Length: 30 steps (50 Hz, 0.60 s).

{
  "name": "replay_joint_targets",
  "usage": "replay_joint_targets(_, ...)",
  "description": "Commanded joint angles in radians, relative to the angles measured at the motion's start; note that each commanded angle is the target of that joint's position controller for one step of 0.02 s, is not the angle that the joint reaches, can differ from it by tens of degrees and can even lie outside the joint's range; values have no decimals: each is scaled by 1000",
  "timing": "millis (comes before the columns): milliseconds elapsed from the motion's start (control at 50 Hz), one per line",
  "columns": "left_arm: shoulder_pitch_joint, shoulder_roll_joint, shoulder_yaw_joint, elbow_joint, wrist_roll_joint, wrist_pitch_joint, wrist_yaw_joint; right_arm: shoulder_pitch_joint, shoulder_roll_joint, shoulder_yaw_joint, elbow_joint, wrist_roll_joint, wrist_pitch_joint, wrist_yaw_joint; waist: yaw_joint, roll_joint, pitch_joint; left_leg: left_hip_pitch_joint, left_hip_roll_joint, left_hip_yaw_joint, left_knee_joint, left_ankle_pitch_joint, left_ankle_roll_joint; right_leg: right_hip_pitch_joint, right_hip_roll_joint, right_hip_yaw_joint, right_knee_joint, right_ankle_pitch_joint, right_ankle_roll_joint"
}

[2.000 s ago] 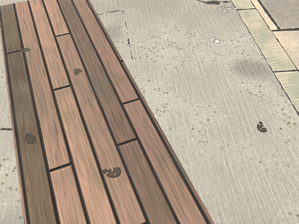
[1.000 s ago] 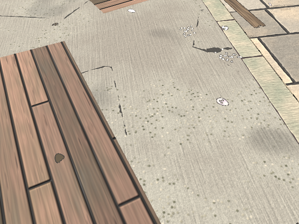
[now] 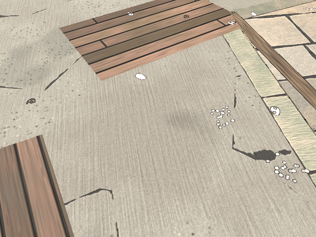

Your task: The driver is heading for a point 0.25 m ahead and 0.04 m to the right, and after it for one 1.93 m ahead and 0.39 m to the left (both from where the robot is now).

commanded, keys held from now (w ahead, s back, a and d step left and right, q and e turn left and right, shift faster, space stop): w+shift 0.68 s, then w+q+shift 0.32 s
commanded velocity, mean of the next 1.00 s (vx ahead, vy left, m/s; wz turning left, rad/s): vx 1.00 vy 0.00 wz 0.15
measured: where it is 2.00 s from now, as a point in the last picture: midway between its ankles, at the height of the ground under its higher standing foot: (121, 84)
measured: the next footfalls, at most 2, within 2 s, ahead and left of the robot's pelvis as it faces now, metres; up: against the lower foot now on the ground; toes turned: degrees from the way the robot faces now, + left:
right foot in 0.22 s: +0.47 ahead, -0.13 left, +0.00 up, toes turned -1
left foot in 0.72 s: +0.95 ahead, +0.09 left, +0.00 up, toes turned +1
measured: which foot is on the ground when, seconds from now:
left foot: down 0.00-0.22, up 0.24-0.70, down 0.72-1.00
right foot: up 0.00-0.20, down 0.22-0.74, up 0.76-1.00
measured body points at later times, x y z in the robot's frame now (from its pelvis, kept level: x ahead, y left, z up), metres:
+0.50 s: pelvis +0.48 -0.05 +0.00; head +0.48 -0.04 +0.45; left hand +0.43 +0.21 -0.14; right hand +0.68 -0.29 -0.08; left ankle +0.61 +0.13 -0.65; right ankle +0.43 -0.13 -0.74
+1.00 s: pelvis +0.95 +0.02 +0.00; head +0.96 +0.03 +0.45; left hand +1.16 +0.29 -0.05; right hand +0.95 -0.24 -0.13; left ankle +0.91 +0.09 -0.74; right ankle +1.13 -0.15 -0.67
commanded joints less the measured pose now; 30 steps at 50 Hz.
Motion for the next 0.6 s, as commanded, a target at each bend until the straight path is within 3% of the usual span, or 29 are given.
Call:
replay_joint_targets(20, -91, 27, -1, -71, 7, -16, -10, -75, -115, -12, -84, 9, -30, -21, 33, 45, 146, -231, 214, -129, -234, 196, 125, 84, 16, -62, -231, 265, 22)
replay_joint_targets(80, -212, 18, -5, -113, -13, -33, -35, 21, -137, -8, -54, 21, -24, -32, -12, 45, 173, -128, 240, -100, -275, 231, 111, 161, 69, -92, -436, 372, 16)
replay_joint_targets(140, -274, 42, 4, -158, -22, -42, -60, 48, -161, -12, -35, 18, 4, -41, 0, 76, 176, 116, 298, -83, -204, 480, 90, 114, 119, -106, -562, 275, -12)
replay_joint_targets(180, -195, 94, 28, -162, -27, -38, -60, 37, -201, -22, -32, -7, 24, -46, 72, 143, 77, 252, 330, -79, -49, 931, 72, 209, 189, -143, -533, 133, -42)
replay_joint_targets(200, -69, 136, 47, -142, -38, -29, -52, 21, -218, -27, -30, -30, 38, -47, 151, 192, -12, 292, 338, -76, 112, 1153, 66, 326, 216, -151, -494, 52, -67)
replay_joint_targets(220, 157, 176, 67, -86, -43, -16, -37, -38, -223, -27, -40, -40, 52, -48, 276, 212, -124, 205, 320, -44, 375, 1227, 43, 580, 207, -145, -493, 49, -97)
replay_joint_targets(240, 396, 246, 80, -23, -23, 2, -18, -54, -165, -8, -79, -52, 49, -51, 333, 104, -300, -107, 269, -48, 741, 906, 36, 992, 12, 96, -388, -104, -127)
replay_joint_targets(260, 436, 283, 92, 8, -1, -10, -36, 146, 43, 42, -75, -9, 12, -19, 174, -313, -469, -540, 35, -156, 1113, -144, -14, 1339, -199, 701, -579, -629, -324)
replay_joint_targets(280, 455, 162, 72, 28, 4, -13, -29, 38, -102, 17, -77, 44, -21, -18, 244, -248, -416, -648, 70, -220, 1178, -185, 26, 1322, -166, 831, -748, -705, -267)
replay_joint_targets(300, 381, 113, 59, 32, 8, -15, -25, -127, -153, 2, -132, 72, -36, -20, 238, -168, -217, -726, 124, -194, 1184, -147, 46, 1180, -144, 636, -749, -558, -223)
replay_joint_targets(320, 312, 102, 54, 28, 16, -21, -31, -222, -129, 12, -168, 58, -46, -23, 202, 15, -126, -694, 158, -184, 1125, -100, 54, 994, -110, 519, -774, -381, -204)
replay_joint_targets(340, 251, 74, 46, 30, 32, -30, -42, -261, -105, 8, -177, 40, -46, -23, 145, 90, -45, -658, 189, -173, 1058, -51, 52, 823, -66, 415, -796, -266, -195)
replay_joint_targets(360, 209, 41, 35, 31, 45, -35, -46, -214, -88, 8, -175, 36, -32, -18, 81, 54, -38, -601, 225, -185, 1029, -20, 47, 727, -45, 361, -816, -242, -201)
replay_joint_targets(380, 182, 17, 28, 35, 35, -34, -50, -188, -72, 8, -166, 32, -14, -17, 51, 38, -15, -583, 244, -176, 999, -20, 35, 661, -30, 318, -843, -226, -207)
replay_joint_targets(420, 176, 28, 27, 54, 3, -35, -48, -195, -50, 14, -172, 25, 14, -22, 15, 18, 57, -610, 285, -155, 918, -20, 6, 549, -20, 240, -899, -226, -202)
replay_joint_targets(460, 211, 74, 36, 68, 3, -40, -35, -305, -62, 19, -214, 7, 18, -31, 39, 28, 127, -699, 301, -129, 802, 110, -32, 508, -10, 177, -941, -137, -202)
replay_joint_targets(500, 252, 84, 37, 77, 5, -42, -20, -413, -74, 18, -248, -3, 8, -27, 74, 34, 150, -683, 283, -90, 616, 296, -50, 486, 34, 78, -954, -24, -175)
replay_joint_targets(560, 352, 101, 35, 103, -14, -47, -6, -551, -57, 27, -289, 9, -11, -4, 130, 48, 157, -523, 222, -25, 363, 538, -46, 488, 49, 1, -1010, 10, -146)
replay_joint_targets(600, 400, 117, 36, 125, -18, -37, -2, -614, -70, 22, -317, 23, -16, 8, 144, 38, 177, -532, 195, -24, 250, 545, -39, 625, 17, -14, -1016, 56, -133)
